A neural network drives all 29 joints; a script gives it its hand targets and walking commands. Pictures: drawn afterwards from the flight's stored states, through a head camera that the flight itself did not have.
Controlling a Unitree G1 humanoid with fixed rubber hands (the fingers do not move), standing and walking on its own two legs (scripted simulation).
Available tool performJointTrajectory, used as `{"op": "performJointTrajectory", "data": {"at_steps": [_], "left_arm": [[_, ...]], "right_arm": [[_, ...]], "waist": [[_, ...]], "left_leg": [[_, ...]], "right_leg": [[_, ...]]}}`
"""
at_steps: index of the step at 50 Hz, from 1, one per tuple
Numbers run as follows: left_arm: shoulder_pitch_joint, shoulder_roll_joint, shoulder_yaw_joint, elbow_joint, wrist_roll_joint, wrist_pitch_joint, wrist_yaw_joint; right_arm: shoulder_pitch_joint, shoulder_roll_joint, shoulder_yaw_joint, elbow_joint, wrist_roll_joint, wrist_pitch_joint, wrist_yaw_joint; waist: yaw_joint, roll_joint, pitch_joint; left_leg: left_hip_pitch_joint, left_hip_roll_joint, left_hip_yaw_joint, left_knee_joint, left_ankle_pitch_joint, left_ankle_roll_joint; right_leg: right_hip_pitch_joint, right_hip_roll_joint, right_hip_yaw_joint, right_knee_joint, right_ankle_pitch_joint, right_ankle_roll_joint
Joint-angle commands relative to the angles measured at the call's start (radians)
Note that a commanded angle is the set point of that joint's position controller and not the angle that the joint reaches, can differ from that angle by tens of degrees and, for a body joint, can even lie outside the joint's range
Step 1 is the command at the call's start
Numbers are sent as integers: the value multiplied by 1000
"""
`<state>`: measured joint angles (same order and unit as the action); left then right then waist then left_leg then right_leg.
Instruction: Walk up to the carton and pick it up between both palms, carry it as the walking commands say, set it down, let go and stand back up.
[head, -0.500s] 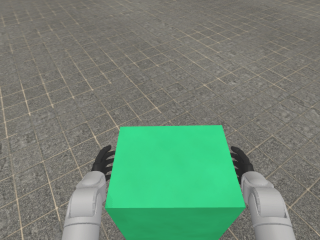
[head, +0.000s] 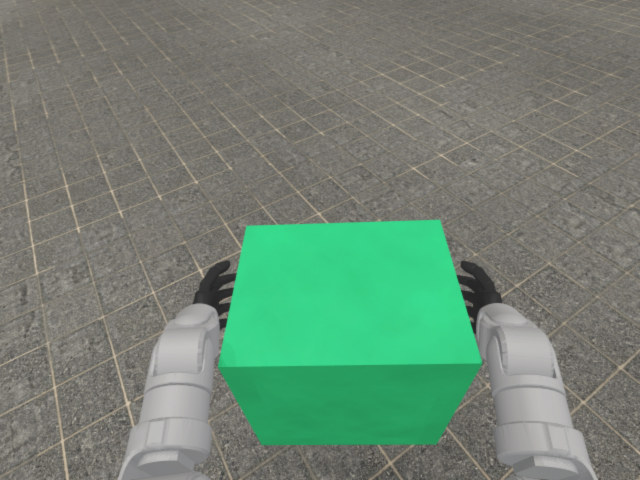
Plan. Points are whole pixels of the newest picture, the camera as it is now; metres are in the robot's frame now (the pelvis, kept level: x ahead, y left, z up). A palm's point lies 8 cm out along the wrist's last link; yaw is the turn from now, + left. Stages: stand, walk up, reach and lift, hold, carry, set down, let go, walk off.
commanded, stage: hold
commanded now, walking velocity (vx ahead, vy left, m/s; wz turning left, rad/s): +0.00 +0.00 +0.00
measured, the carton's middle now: (345, 339) +0.31 -0.02 -0.05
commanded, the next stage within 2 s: set down in 0.32 s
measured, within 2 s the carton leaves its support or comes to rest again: neither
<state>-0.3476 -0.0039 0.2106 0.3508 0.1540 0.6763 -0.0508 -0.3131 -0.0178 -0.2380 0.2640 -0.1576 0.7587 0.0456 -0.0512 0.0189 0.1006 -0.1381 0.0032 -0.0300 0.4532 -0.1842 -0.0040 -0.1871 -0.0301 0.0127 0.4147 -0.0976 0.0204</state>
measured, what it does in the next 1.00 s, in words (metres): shifts its weight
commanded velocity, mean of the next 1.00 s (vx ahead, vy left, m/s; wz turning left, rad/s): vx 0.00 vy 0.00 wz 0.00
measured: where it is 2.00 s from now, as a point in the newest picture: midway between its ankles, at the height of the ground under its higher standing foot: outside the picture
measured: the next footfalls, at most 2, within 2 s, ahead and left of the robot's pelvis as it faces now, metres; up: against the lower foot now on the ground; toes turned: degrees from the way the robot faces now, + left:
none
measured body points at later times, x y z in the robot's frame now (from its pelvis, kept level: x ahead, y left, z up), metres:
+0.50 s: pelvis +0.05 +0.02 +0.01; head +0.02 +0.02 +0.46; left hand +0.38 +0.16 +0.05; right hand +0.33 -0.21 +0.03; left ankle +0.05 +0.13 -0.74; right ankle +0.09 -0.13 -0.74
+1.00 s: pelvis +0.08 +0.01 +0.00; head +0.16 +0.00 +0.44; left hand +0.39 +0.16 -0.05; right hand +0.34 -0.21 -0.06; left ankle +0.05 +0.13 -0.74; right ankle +0.09 -0.13 -0.74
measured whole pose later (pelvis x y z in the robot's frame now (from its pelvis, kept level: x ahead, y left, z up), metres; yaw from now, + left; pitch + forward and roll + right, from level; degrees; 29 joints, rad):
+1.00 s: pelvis +0.08 +0.01 +0.00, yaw +0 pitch +9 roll -1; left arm -0.19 -0.04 0.22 0.36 0.19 0.37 -0.08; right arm -0.11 0.07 -0.29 0.29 -0.22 0.39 0.07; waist -0.07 0.02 0.02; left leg -0.37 -0.03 -0.12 0.49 -0.27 -0.01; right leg -0.42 -0.01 0.03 0.44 -0.17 0.03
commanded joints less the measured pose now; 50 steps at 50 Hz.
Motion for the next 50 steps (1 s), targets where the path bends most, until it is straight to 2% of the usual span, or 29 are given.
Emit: {"op": "performJointTrajectory", "data": {"at_steps": [1,3,5,7,9,10,11,12,13,15,16,17,19,21,23,25,30,31,32,33,34,35,38,40,43,44,45,48,50], "left_arm": [[-786,-890,-445,-95,-178,-77,-265],[-762,-926,-399,8,-143,-63,-290],[-742,-942,-366,63,-122,-52,-307],[-686,-971,-356,87,-113,-35,-323],[-662,-996,-361,81,-104,-14,-329],[-648,-1009,-370,66,-109,-7,-331],[-637,-1019,-386,49,-104,0,-332],[-632,-1035,-396,41,-104,5,-330],[-653,-1039,-410,37,-105,11,-331],[-683,-1060,-438,10,-108,4,-328],[-670,-1073,-463,-18,-122,0,-326],[-875,-1054,-538,-208,-181,-29,-343],[-782,-1067,-516,-162,-174,-40,-329],[-655,-1074,-511,-115,-161,-47,-318],[-490,-1068,-465,-23,-126,-44,-304],[-362,-1056,-429,26,-101,-50,-288],[-256,-984,-439,-83,-85,-94,-245],[-255,-964,-459,-130,-88,-108,-236],[-250,-954,-486,-161,-95,-122,-228],[-221,-929,-486,-179,-91,-132,-219],[-219,-924,-511,-201,-102,-148,-213],[-195,-915,-524,-212,-106,-164,-206],[-185,-869,-557,-215,-116,-216,-197],[-201,-829,-573,-208,-115,-254,-190],[-188,-806,-573,-151,-122,-309,-188],[-180,-801,-562,-126,-115,-328,-187],[-194,-803,-567,-121,-117,-349,-186],[-222,-818,-515,-18,-93,-399,-180],[-265,-836,-479,35,-74,-422,-173]], "right_arm": [[-795,993,520,-94,202,-63,212],[-813,1026,503,-20,190,-55,234],[-813,1044,480,40,175,-50,253],[-773,1072,471,61,164,-43,265],[-738,1077,452,78,156,-38,279],[-722,1083,455,70,154,-35,283],[-704,1069,445,67,152,-38,290],[-706,1067,454,47,155,-39,296],[-693,1053,426,61,144,-38,299],[-715,1045,426,39,149,-49,314],[-696,1046,437,16,155,-55,314],[-644,961,356,8,146,-77,320],[-617,931,374,2,137,-91,317],[-584,917,417,-58,144,-105,307],[-581,881,462,-117,154,-112,300],[-537,858,487,-154,145,-114,291],[-372,845,511,-175,136,-143,282],[-344,853,518,-181,144,-155,280],[-321,855,526,-197,148,-170,276],[-294,857,535,-196,152,-180,271],[-266,854,537,-204,151,-197,264],[-255,842,556,-220,160,-217,256],[-199,819,550,-204,137,-268,220],[-151,811,528,-159,120,-306,195],[-107,790,491,-100,84,-357,167],[-128,789,493,-99,83,-379,163],[-115,792,480,-78,79,-396,159],[-227,751,466,-40,75,-452,162],[-322,723,461,-22,79,-482,174]], "waist": [[44,-82,-435],[67,-72,-378],[75,-86,-342],[69,-98,-325],[65,-53,-315],[58,-56,-321],[51,-11,-306],[52,-2,-286],[30,39,-256],[20,64,-256],[6,59,-269],[-91,113,-360],[-65,77,-344],[-50,68,-363],[-13,25,-362],[-2,-36,-354],[21,-90,-380],[32,-70,-401],[31,-70,-426],[47,-70,-431],[37,-65,-450],[42,-49,-488],[7,-43,-497],[-12,-4,-539],[-58,-20,-556],[-50,-20,-576],[-61,4,-584],[-52,3,-599],[-42,23,-593]], "left_leg": [[-119,-103,7,-66,-245,44],[-158,-94,-1,-84,-269,46],[-154,-87,-12,-99,-270,46],[-116,-86,-14,-105,-220,42],[-90,-80,-21,-129,-187,37],[-88,-79,-24,-132,-162,36],[-85,-75,-32,-145,-153,32],[-103,-71,-34,-160,-158,33],[-123,-67,-35,-179,-187,29],[-162,-61,-41,-201,-234,29],[-139,-60,-46,-200,-197,26],[-141,-47,-63,-240,-204,13],[-136,-48,-71,-234,-134,12],[-101,-63,-63,-203,-39,5],[-75,-74,-66,-186,33,8],[-62,-71,-75,-184,107,12],[-15,-83,-75,-160,322,4],[-3,-90,-74,-155,363,1],[13,-94,-74,-142,403,-1],[8,-100,-73,-136,431,-4],[11,-105,-72,-121,467,-9],[20,-111,-73,-110,490,-13],[-44,-128,-65,-67,495,-21],[-74,-135,-64,-35,489,-25],[-135,-133,-67,1,487,-29],[-153,-134,-68,16,480,-27],[-169,-134,-70,30,490,-29],[-217,-126,-74,65,465,-28],[-247,-121,-74,85,422,-25]], "right_leg": [[240,81,95,-111,-446,3],[251,84,96,-107,-450,9],[226,87,94,-109,-445,10],[206,84,102,-129,-396,10],[199,88,107,-129,-333,2],[219,88,110,-133,-293,2],[227,89,112,-126,-252,-3],[244,98,101,-120,-229,-7],[254,104,91,-114,-220,-14],[293,114,76,-102,-213,-16],[290,118,65,-100,-166,-17],[332,149,-2,-82,-105,-25],[323,148,-2,-76,-37,-28],[308,141,4,-86,12,-31],[302,133,11,-95,35,-29],[317,135,13,-98,92,-24],[308,137,21,-88,291,-6],[309,134,27,-81,340,-4],[311,134,28,-72,385,-1],[313,131,34,-65,433,3],[312,128,44,-52,495,4],[320,125,47,-39,529,5],[294,111,59,6,649,13],[263,104,61,39,680,13],[213,107,48,79,702,16],[199,108,46,95,701,15],[180,108,46,109,708,13],[94,118,32,134,592,4],[25,128,16,145,461,-5]]}}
